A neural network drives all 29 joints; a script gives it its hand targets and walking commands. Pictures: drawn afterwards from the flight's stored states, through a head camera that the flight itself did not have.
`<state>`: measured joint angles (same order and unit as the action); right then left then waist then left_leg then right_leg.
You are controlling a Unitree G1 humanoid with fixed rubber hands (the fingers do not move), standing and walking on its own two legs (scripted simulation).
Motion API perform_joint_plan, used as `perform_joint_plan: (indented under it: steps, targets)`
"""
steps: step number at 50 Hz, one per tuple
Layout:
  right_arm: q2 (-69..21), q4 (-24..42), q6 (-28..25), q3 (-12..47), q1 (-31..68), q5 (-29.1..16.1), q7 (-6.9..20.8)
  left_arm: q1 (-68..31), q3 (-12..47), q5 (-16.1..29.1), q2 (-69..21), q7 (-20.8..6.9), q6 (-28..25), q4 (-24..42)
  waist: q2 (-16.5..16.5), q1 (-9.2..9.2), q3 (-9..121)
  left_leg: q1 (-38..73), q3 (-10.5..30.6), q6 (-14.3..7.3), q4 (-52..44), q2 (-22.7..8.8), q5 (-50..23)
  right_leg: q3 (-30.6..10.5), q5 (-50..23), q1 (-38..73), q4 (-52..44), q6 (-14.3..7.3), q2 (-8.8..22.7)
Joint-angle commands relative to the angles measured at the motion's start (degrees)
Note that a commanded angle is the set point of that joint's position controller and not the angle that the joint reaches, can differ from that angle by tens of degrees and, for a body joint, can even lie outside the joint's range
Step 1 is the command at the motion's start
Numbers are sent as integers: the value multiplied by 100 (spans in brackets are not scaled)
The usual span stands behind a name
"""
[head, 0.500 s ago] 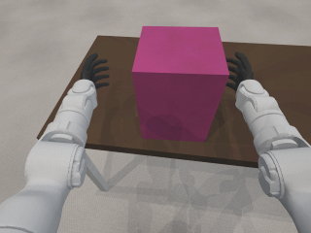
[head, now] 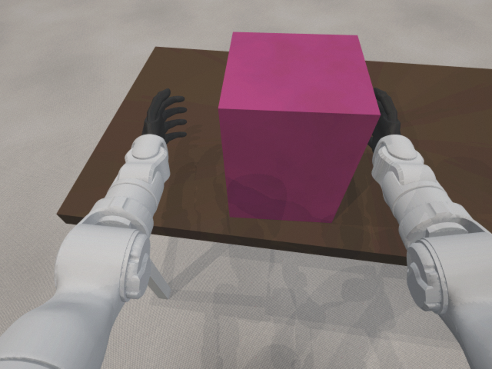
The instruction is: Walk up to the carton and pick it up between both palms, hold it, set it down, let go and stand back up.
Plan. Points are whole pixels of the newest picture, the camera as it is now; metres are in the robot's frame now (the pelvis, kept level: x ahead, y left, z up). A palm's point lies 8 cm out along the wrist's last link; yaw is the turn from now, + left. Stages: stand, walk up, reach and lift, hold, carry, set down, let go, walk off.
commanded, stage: reach and lift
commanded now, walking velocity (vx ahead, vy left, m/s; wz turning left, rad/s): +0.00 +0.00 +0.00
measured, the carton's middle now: (286, 136) +0.51 -0.01 +0.07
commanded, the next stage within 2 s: none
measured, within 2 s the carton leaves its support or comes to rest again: leaves its support in 1.98 s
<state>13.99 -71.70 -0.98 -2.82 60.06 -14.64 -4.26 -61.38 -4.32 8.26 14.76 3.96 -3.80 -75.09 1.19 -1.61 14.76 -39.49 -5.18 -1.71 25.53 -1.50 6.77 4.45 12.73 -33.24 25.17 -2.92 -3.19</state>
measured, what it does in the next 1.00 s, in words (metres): stands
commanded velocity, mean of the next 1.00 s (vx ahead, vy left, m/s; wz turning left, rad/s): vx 0.00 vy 0.00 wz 0.00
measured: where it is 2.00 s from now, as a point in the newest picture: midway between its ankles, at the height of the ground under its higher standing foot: outside the picture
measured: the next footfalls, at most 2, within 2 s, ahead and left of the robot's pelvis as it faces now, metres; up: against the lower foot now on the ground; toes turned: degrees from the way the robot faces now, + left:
none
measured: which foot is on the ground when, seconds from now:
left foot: down 0.00-1.00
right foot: down 0.00-1.00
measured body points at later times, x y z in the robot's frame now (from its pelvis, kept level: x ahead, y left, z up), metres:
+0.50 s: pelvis +0.01 +0.01 +0.02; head +0.07 +0.02 +0.46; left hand +0.47 +0.16 +0.11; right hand +0.46 -0.14 +0.11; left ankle +0.04 +0.10 -0.73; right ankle -0.03 -0.08 -0.73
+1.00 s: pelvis +0.02 +0.00 +0.02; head +0.07 +0.00 +0.46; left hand +0.46 +0.16 +0.11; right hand +0.46 -0.14 +0.11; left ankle +0.04 +0.10 -0.73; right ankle -0.03 -0.08 -0.73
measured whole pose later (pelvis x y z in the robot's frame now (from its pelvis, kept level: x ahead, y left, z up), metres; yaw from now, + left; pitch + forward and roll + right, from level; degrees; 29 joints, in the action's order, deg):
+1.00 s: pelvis +0.02 +0.00 +0.02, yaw -2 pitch +8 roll +1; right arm -8.6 -48.3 -4.7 -40.5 48.6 29.9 0.2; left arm -51.6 -38.4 -26.0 -4.7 -0.4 2.2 -49.8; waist 1.6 -3.1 1.8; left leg -17.5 -8.6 -2.0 16.1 -0.1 6.1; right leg 1.0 13.2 -14.2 20.0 -1.5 -2.1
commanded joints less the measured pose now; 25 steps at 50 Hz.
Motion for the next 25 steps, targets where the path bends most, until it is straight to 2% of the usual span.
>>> perform_joint_plan:
  steps: [1,4,5,7,8,9,11,13,15,16,17,20,21,22,23,25]
  targets:
    - [571,1180,-263,-348,3185,242,111,-3477,-166,-259,362,57,-261,1425,-358,-150,3775,3736,578,410,473,-221,-2251,-270,-2558,348,-227,463,348]
    - [380,1304,-227,-669,3183,775,159,-3394,-544,-652,320,87,-212,1440,-113,-135,3664,3631,501,328,335,-163,-2043,-249,-2554,578,-263,544,331]
    - [2,1224,-196,-681,3192,905,188,-3366,-669,-760,64,57,-199,1373,22,-169,3379,3348,490,278,264,-140,-1932,-274,-2613,797,-231,559,353]
    - [-374,1474,-219,-956,3212,1315,279,-3284,-1066,-1217,-189,-31,-159,1399,23,-225,3415,3374,433,161,115,-116,-1893,-305,-2879,1196,-252,625,409]
    - [-1021,1709,-273,-1111,3297,1601,371,-3393,-1179,-1381,-776,-133,-229,1629,113,-207,3598,3288,379,126,15,-90,-1889,-304,-3042,1509,-251,651,437]
    - [-1310,1581,-319,-1387,3092,2064,466,-3321,-1428,-1809,-939,-227,-230,1609,-24,-121,3480,3446,349,128,-62,-96,-2028,-277,-3275,1691,-251,652,468]
    - [-2062,1772,-435,-1760,2751,2931,679,-2910,-1863,-2500,-1586,-425,-182,1654,11,-193,3109,3774,276,155,-178,-79,-2194,-278,-3419,1807,-352,698,489]
    - [-2329,1846,-548,-2147,2402,3480,741,-2612,-2306,-3067,-1710,-450,-98,1779,37,-301,2765,3777,144,123,-359,-88,-2168,-261,-3472,2140,-428,713,460]
    - [-3308,1790,-502,-2247,2328,3849,909,-2619,-2318,-3300,-2511,-569,65,1837,150,-294,2508,3606,35,68,-492,-73,-2082,-285,-3518,2594,-408,687,471]
    - [-3539,1822,-452,-2338,2240,4071,978,-2510,-2372,-3396,-2728,-623,175,1781,64,-334,2354,3608,-52,53,-616,-75,-1821,-238,-3250,2752,-431,685,447]
    - [-3592,1742,-395,-2535,2057,4231,1025,-2441,-2451,-3449,-2799,-628,248,1871,101,-278,2140,3678,-44,44,-671,-58,-1841,-223,-3137,2717,-438,703,439]
    - [-3712,1910,-421,-2686,2073,4444,1179,-2225,-2524,-3615,-3101,-594,473,2132,-6,-404,2103,4495,-126,94,-548,-153,-2367,-13,-2315,2128,-599,635,312]
    - [-3726,1894,-408,-2712,1924,4476,1204,-2077,-2525,-3646,-3121,-560,529,2201,43,-353,1994,4671,-91,83,-470,-171,-2541,-13,-2171,1927,-666,631,313]
    - [-3777,1929,-436,-2698,1929,4457,1232,-2074,-2491,-3627,-3127,-536,541,2340,-43,-369,2096,4920,-153,126,-383,-162,-2731,15,-2149,1775,-678,629,295]
    - [-3715,1936,-420,-2723,1921,4510,1247,-1938,-2594,-3673,-3045,-529,583,2265,100,-440,1889,4920,-172,70,-374,-183,-2728,0,-2065,1796,-727,644,295]
    - [-3807,1965,-405,-2688,1856,4573,1198,-1831,-2597,-3720,-3063,-546,595,2354,18,-449,1715,4670,-281,31,-308,-127,-2753,-52,-2477,2051,-600,704,331]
